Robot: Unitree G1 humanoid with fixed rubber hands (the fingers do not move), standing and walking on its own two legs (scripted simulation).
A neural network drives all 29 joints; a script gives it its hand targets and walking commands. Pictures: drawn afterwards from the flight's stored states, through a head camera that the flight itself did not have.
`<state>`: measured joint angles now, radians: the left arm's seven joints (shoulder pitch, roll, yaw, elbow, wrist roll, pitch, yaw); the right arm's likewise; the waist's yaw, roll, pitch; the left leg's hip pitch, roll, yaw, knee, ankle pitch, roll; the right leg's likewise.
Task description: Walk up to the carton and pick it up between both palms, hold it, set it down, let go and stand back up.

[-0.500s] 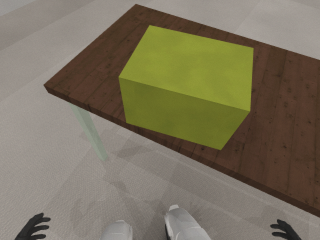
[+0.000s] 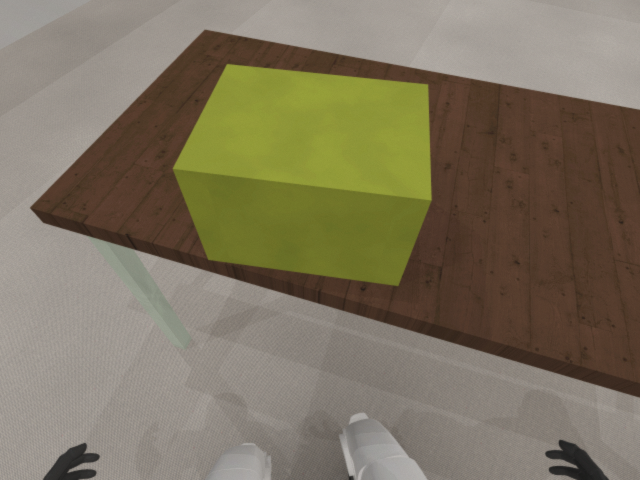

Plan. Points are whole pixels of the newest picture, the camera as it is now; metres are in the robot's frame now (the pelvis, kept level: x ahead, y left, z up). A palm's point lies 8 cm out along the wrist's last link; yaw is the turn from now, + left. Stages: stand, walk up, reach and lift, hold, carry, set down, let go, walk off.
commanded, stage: walk up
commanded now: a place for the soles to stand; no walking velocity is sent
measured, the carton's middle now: (313, 176) +0.50 +0.01 +0.06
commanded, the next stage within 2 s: none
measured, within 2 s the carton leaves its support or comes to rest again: neither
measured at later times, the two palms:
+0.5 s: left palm out of the picture +0.11 +0.32 -0.09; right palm out of the picture +0.03 -0.34 -0.08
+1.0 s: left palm (81, 465) +0.15 +0.29 -0.09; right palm out of the picture -0.01 -0.35 -0.08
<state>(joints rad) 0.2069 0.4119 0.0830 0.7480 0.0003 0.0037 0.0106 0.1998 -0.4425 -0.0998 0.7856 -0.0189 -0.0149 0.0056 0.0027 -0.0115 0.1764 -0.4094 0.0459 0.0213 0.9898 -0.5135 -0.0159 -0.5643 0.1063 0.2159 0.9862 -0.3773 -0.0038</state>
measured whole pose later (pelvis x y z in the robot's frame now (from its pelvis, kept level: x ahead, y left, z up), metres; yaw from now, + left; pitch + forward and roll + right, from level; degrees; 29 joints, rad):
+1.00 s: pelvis -0.01 +0.00 +0.00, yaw -14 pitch -3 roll +1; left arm 0.21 0.44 0.07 0.84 0.00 -0.03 0.01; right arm 0.25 -0.45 -0.10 0.79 -0.02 -0.02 0.00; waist 0.00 -0.03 0.11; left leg -0.42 0.07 0.03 0.99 -0.52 -0.01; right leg -0.56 0.08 0.20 1.02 -0.47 0.01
